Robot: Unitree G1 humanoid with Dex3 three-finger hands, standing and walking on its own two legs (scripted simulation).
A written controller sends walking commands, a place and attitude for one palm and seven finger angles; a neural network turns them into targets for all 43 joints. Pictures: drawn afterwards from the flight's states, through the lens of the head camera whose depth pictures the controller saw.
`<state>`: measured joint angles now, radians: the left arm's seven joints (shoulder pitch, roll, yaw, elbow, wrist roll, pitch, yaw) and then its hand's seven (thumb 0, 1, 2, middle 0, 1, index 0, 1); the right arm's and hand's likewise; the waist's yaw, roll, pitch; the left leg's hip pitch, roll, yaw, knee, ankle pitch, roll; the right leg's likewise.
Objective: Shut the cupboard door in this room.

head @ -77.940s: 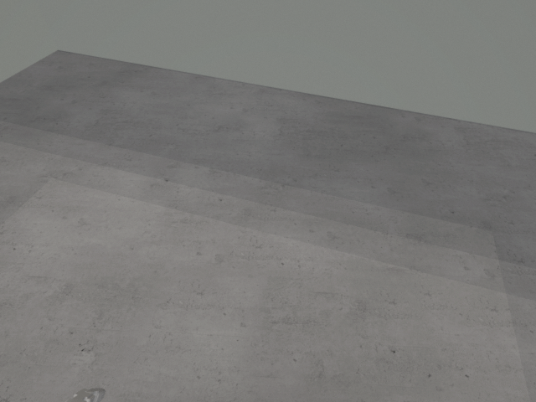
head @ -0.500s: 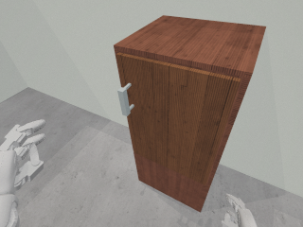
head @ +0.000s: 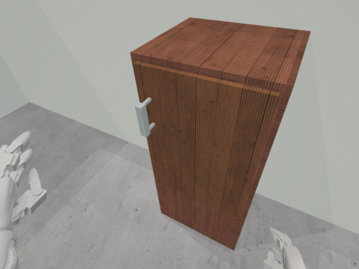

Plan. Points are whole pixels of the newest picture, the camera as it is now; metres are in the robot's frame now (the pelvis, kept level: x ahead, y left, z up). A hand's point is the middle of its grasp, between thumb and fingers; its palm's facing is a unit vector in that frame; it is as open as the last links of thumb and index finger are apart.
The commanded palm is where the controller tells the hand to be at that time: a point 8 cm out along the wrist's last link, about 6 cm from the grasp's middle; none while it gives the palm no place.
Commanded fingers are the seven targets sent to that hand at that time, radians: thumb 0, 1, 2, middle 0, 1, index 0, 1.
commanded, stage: step back with the hand held close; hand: left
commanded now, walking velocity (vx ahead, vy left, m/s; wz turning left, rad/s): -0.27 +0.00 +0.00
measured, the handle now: (146, 117) +0.57 +0.18 +0.03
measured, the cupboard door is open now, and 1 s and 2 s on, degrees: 0 0 0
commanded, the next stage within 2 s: stop stepping back and stand still in 1.32 s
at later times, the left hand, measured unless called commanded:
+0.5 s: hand (25, 205) +0.17 +0.28 +0.16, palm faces +0.38 -0.80 -0.47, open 7.4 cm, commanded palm +0.11 +0.32 +0.17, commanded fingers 0.00 0.90 0.90 -0.20 -0.30 -0.20 -0.30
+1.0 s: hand out of the picture +0.10 +0.30 +0.16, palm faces +0.46 -0.79 -0.41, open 7.4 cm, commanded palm +0.04 +0.34 +0.17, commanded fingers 0.00 0.90 0.90 -0.20 -0.30 -0.20 -0.30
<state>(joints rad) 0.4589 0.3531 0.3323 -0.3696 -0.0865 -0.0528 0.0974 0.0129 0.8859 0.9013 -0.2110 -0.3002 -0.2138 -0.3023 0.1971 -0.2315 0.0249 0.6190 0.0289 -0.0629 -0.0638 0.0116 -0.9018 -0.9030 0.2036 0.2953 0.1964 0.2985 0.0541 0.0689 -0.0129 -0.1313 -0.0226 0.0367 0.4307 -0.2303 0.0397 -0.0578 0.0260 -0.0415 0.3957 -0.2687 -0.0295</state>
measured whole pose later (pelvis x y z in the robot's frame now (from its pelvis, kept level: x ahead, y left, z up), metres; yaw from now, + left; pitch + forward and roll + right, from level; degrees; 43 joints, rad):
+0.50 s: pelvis -0.04 +0.02 -0.01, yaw -1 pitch +1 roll -1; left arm 0.55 0.43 0.39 -0.44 -0.08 -0.13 0.13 0.01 0.88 0.90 -0.21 -0.30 -0.21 -0.30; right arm 0.19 -0.24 0.00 0.54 0.03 0.05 -0.09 0.01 -0.90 -0.90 0.20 0.30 0.20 0.30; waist 0.00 0.04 -0.05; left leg -0.33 -0.03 0.06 0.52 -0.21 0.07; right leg -0.27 0.02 -0.03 0.50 -0.25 0.00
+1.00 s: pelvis -0.09 +0.04 -0.02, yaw +2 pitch +0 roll -4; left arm 0.52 0.42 0.41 -0.52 -0.03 -0.22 0.17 0.01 0.88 0.90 -0.21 -0.30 -0.21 -0.30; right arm 0.24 -0.23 0.00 0.61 0.01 -0.02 -0.08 0.01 -0.90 -0.90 0.21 0.30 0.20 0.30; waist -0.02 0.01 -0.03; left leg -0.47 -0.01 0.04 0.63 -0.16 0.08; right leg -0.38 0.04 -0.04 0.58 -0.22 0.01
